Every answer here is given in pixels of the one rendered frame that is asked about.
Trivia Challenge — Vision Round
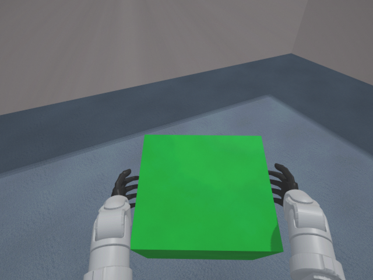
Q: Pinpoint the robot left hand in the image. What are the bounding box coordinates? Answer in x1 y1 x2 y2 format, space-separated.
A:
111 169 139 208

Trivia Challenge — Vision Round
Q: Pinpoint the robot right hand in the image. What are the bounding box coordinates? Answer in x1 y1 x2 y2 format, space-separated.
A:
268 163 298 207

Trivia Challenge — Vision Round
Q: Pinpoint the left robot forearm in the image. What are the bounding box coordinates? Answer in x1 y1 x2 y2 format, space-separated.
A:
83 195 132 280

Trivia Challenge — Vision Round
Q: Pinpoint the carton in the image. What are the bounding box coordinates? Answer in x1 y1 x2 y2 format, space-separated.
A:
131 135 283 260

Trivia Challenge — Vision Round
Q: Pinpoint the right robot forearm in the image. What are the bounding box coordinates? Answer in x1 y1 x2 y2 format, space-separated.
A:
283 190 346 280

